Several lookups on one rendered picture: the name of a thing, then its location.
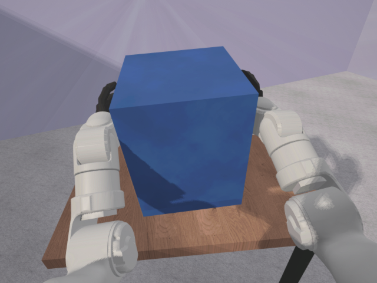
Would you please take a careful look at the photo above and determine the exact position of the carton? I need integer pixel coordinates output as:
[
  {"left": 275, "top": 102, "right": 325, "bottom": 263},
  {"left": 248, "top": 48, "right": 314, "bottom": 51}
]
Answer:
[{"left": 109, "top": 46, "right": 259, "bottom": 217}]

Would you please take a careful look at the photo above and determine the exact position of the right robot upper arm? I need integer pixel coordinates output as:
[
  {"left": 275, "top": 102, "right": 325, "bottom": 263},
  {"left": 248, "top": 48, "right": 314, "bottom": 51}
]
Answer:
[{"left": 285, "top": 186, "right": 377, "bottom": 283}]

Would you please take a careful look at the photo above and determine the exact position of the robot left forearm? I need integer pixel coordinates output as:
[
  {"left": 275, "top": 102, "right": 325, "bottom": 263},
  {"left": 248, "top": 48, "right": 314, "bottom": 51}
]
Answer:
[{"left": 65, "top": 111, "right": 125, "bottom": 271}]

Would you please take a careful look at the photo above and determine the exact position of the table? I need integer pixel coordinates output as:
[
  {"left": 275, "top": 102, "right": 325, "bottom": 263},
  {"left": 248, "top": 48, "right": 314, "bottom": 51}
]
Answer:
[{"left": 41, "top": 135, "right": 315, "bottom": 283}]

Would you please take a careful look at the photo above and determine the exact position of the robot right forearm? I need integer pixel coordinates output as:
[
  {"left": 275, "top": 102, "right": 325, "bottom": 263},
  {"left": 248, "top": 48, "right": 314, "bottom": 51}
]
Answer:
[{"left": 253, "top": 97, "right": 363, "bottom": 230}]

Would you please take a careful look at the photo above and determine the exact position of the left robot hand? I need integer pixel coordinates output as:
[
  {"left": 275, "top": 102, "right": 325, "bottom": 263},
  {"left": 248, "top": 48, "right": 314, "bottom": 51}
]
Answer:
[{"left": 96, "top": 81, "right": 117, "bottom": 113}]

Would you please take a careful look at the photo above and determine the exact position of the left robot upper arm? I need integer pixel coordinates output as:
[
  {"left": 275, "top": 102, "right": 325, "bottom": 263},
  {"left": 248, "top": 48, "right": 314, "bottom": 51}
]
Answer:
[{"left": 43, "top": 221, "right": 138, "bottom": 283}]

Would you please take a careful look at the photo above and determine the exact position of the right robot hand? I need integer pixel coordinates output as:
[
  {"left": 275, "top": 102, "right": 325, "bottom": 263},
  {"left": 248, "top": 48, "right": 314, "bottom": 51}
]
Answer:
[{"left": 242, "top": 70, "right": 263, "bottom": 97}]

